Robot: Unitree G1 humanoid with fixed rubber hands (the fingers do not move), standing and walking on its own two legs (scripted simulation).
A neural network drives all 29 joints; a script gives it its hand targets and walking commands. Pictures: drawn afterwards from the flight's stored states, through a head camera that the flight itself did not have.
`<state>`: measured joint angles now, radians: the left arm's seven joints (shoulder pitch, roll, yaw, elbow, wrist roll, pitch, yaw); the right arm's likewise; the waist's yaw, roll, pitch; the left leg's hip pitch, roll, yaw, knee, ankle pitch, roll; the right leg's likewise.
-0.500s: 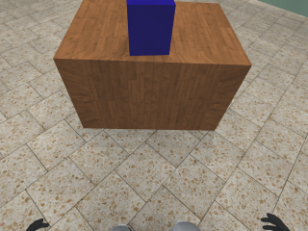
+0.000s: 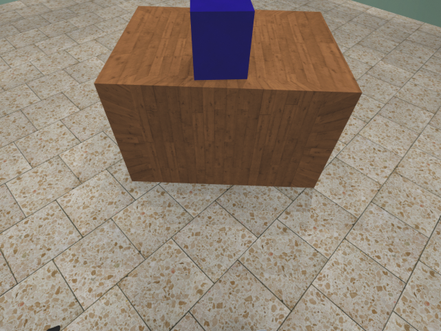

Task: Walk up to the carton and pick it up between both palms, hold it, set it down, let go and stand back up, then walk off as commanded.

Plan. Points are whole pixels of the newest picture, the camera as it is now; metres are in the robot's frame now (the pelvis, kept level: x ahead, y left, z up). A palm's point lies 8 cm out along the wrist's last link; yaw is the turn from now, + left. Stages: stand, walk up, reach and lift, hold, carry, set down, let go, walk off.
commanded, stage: walk off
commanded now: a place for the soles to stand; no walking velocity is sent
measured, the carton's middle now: (219, 36) +1.11 +0.02 +0.00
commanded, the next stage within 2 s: stand in 1.18 s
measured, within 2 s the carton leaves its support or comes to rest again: neither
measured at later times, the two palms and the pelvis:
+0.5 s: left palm out of the picture +0.13 +0.34 -0.08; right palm out of the picture +0.13 -0.29 -0.09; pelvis +0.04 +0.02 +0.00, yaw +0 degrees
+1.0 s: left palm (44, 305) +0.19 +0.33 -0.06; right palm (391, 326) +0.17 -0.30 -0.09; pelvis +0.06 +0.01 +0.00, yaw +0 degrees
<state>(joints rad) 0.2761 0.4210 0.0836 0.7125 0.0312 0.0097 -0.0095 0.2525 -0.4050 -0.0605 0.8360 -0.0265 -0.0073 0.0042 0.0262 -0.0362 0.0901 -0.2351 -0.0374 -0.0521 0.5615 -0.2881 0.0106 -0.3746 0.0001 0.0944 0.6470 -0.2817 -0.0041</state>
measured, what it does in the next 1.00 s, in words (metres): shifts its weight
